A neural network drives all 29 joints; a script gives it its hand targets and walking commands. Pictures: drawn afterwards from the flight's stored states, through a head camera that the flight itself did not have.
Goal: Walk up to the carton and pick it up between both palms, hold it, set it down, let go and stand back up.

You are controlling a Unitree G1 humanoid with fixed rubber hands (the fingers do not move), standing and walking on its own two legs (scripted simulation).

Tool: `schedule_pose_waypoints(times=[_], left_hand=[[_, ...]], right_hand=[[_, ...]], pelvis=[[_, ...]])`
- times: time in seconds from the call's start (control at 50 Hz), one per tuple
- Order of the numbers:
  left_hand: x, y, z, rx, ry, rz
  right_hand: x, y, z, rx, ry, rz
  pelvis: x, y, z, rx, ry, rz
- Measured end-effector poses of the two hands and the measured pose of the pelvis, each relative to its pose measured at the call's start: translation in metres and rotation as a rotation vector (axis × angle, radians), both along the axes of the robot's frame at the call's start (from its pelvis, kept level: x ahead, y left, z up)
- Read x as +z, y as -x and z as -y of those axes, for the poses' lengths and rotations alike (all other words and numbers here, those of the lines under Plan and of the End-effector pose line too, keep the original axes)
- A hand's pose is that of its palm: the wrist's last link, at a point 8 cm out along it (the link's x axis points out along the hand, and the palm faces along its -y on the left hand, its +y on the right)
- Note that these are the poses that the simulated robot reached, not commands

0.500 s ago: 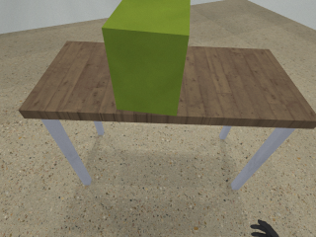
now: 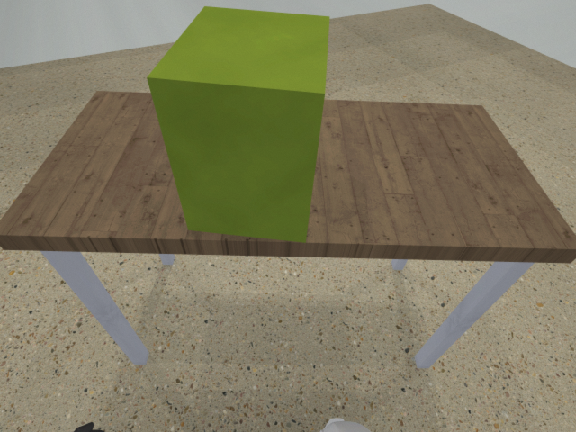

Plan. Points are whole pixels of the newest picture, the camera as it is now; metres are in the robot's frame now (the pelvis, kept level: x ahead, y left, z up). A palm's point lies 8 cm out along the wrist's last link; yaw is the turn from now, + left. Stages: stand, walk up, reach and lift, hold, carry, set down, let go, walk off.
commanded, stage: walk up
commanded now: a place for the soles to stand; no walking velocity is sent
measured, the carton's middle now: (256, 127) +0.57 +0.06 +0.13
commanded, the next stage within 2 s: none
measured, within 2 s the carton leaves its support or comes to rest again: neither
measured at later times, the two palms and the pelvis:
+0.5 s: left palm out of the picture +0.11 +0.33 -0.10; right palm out of the picture +0.06 -0.28 -0.10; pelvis +0.03 +0.02 +0.00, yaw +0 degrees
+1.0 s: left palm out of the picture +0.13 +0.33 -0.10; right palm out of the picture +0.12 -0.28 -0.10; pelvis +0.05 +0.02 -0.01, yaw +0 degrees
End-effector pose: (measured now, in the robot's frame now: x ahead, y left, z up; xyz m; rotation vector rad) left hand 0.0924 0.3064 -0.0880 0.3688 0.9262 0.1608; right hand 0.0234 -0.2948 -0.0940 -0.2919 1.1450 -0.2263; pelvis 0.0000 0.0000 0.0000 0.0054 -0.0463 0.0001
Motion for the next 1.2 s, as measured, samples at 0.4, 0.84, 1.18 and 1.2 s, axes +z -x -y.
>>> schedule_pose_waypoints(times=[0.4,0.84,1.18,1.2], left_hand=[[-0.004,-0.005,-0.037,0.037,-0.030,-0.071],[-0.007,-0.024,-0.033,0.042,-0.040,-0.089],[-0.007,-0.049,-0.026,0.030,-0.027,-0.067],[-0.007,-0.051,-0.025,0.029,-0.027,-0.064]], right_hand=[[-0.010,-0.025,-0.027,-0.015,0.001,-0.039],[-0.012,-0.097,-0.025,0.033,0.001,0.068],[-0.005,-0.119,-0.019,0.040,0.020,0.083],[-0.005,-0.119,-0.018,0.040,0.020,0.081]], pelvis=[[-0.003,-0.020,-0.032,-0.001,0.041,-0.006],[-0.008,-0.043,-0.028,0.003,0.030,-0.014],[-0.005,-0.055,-0.024,0.003,0.026,-0.029],[-0.005,-0.056,-0.023,0.003,0.025,-0.030]])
